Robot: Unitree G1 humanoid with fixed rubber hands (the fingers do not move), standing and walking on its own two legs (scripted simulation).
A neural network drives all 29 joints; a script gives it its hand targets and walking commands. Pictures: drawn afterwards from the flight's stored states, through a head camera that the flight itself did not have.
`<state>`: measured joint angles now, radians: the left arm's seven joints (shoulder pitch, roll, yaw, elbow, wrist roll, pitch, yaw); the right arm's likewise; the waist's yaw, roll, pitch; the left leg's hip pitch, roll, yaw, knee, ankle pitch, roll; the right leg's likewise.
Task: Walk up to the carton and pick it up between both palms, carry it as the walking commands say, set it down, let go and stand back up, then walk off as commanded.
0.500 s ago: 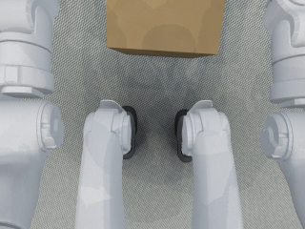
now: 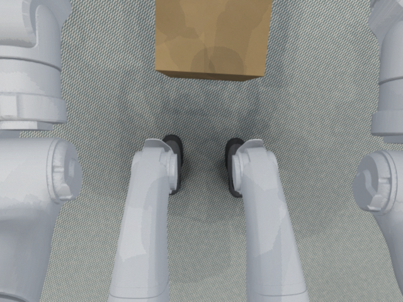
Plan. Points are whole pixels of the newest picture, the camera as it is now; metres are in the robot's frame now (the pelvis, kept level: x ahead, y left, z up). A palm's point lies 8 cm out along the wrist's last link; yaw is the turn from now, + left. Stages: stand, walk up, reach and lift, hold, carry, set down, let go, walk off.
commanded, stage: set down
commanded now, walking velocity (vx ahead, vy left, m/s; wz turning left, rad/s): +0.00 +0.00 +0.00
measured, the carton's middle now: (211, 16) +0.59 -0.01 -0.43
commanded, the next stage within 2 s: let go in 0.34 s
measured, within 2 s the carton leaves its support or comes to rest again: neither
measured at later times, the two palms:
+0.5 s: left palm out of the picture +0.55 +0.20 -0.03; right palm out of the picture +0.54 -0.21 -0.03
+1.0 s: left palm out of the picture +0.38 +0.23 +0.10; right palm out of the picture +0.37 -0.22 +0.10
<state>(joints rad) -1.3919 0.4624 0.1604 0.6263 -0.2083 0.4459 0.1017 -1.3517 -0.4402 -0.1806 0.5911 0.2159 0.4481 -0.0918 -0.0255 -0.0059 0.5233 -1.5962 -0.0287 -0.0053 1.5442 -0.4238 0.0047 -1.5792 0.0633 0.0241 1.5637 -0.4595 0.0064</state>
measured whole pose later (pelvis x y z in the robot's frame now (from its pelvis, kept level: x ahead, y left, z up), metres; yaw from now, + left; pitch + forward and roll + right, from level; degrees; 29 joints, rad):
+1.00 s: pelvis +0.09 +0.00 +0.17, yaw +0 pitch +15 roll +0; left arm -0.22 0.21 0.11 0.47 0.02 0.16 -0.01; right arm -0.19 -0.19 -0.13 0.48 -0.01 0.15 0.05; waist -0.01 -0.01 0.06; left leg -0.77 -0.03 -0.03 0.79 -0.29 0.01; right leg -0.74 0.04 0.04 0.79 -0.32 0.00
